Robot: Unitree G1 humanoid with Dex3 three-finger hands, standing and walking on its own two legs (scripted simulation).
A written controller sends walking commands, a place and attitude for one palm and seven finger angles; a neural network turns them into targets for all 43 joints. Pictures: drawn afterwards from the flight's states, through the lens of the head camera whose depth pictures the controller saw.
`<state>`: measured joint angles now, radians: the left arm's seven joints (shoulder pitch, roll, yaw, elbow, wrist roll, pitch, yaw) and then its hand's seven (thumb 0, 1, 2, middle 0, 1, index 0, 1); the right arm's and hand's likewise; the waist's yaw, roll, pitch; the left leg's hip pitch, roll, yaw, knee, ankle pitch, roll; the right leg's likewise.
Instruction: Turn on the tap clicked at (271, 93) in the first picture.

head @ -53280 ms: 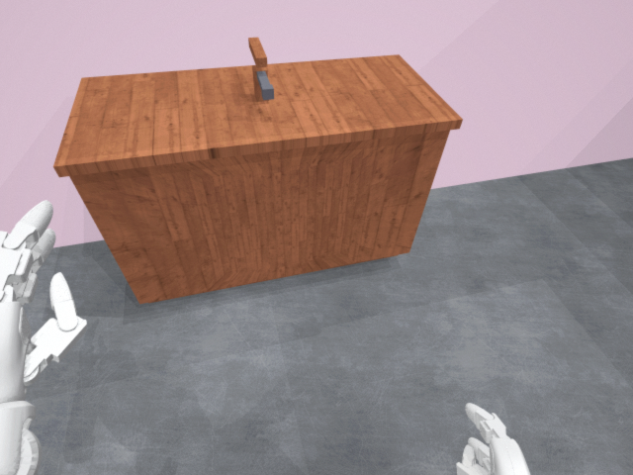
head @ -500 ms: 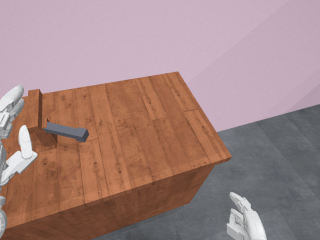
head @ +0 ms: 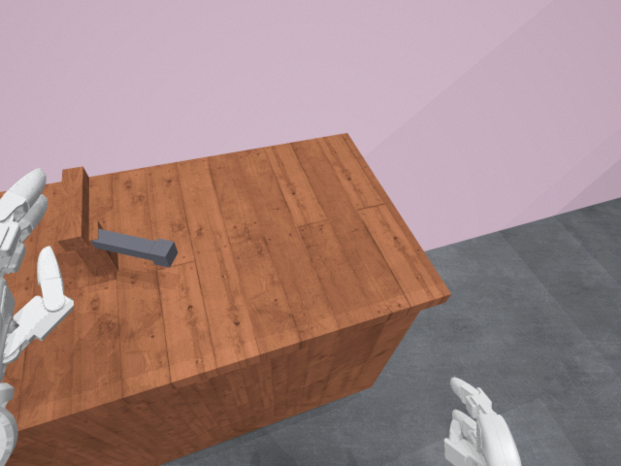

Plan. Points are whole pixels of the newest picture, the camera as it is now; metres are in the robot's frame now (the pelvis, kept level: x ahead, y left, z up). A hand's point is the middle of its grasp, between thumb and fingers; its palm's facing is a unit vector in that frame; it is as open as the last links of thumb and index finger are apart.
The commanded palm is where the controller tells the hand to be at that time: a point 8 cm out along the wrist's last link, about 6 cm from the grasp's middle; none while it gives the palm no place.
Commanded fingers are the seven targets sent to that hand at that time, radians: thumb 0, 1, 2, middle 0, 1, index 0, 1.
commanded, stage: shuffle to correct the standing spot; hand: left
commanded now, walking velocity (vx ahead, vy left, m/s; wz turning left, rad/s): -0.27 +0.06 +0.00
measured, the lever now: (164, 253) +0.38 +0.25 +0.01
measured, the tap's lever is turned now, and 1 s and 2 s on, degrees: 58 58 58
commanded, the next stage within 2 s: come to a stop and stand still in 0.26 s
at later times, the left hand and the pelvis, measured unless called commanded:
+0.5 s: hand (14, 361) +0.16 +0.26 +0.17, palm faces +0.39 -0.78 -0.50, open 7.4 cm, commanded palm +0.10 +0.28 +0.18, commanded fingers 0.00 0.90 0.90 -0.20 -0.30 -0.20 -0.30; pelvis -0.05 +0.00 -0.02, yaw +1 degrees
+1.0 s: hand (7, 372) +0.16 +0.26 +0.16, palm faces +0.33 -0.86 -0.39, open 7.4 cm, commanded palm +0.10 +0.30 +0.18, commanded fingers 0.00 0.90 0.90 -0.20 -0.30 -0.20 -0.30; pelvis -0.07 +0.02 -0.01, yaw -2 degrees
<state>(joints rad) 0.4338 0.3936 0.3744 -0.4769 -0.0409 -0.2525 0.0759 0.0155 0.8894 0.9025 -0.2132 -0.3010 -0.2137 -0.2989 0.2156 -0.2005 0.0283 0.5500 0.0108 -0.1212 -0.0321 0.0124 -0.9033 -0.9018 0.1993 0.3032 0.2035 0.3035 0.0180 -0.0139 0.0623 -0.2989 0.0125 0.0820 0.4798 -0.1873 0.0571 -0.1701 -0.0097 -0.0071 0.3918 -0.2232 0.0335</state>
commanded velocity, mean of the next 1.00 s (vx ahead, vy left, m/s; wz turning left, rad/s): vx -0.11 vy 0.02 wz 0.00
